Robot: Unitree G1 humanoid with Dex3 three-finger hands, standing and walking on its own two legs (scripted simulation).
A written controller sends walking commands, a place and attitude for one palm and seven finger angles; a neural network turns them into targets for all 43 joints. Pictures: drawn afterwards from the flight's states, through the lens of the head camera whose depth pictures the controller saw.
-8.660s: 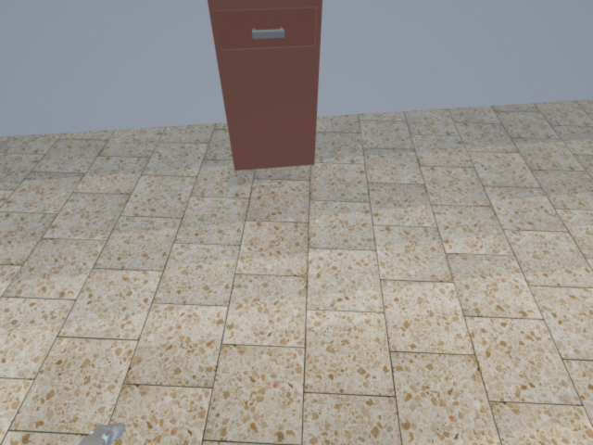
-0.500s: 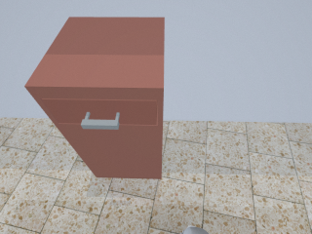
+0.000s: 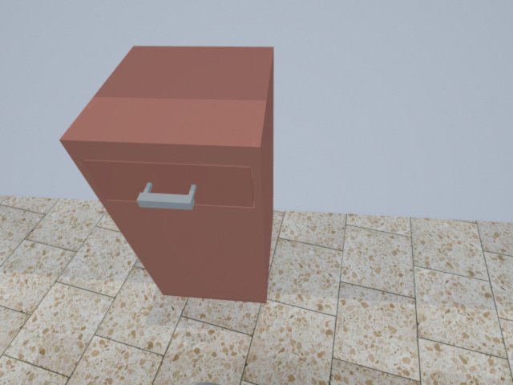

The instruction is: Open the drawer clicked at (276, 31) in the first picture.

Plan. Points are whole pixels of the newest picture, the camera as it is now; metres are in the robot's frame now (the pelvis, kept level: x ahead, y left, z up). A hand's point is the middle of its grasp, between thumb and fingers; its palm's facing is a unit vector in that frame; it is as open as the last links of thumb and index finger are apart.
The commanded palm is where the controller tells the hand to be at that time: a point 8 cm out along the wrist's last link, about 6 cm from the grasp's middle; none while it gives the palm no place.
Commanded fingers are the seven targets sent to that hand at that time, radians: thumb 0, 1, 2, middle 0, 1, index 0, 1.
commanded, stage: come to a stop and stand still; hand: left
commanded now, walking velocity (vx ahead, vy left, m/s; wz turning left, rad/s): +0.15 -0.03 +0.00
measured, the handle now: (168, 194) +0.51 +0.26 -0.07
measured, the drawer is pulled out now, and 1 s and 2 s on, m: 0.00 0.00 0.00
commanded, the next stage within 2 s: look again from close up in 0.36 s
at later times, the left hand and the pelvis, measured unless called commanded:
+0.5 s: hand out of the picture +0.01 +0.18 -0.18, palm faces -0.01 -0.97 -0.23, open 7.3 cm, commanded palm none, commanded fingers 0.00 0.90 0.90 -0.20 -0.30 -0.20 -0.30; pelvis +0.00 +0.00 -0.01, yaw -1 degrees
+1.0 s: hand out of the picture +0.04 +0.15 -0.17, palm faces +0.04 -0.96 -0.26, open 7.3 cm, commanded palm none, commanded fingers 0.00 0.90 0.90 -0.20 -0.30 -0.20 -0.30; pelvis +0.01 -0.03 -0.01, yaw +0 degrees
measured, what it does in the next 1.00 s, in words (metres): steps on the spot: left foot, then right foot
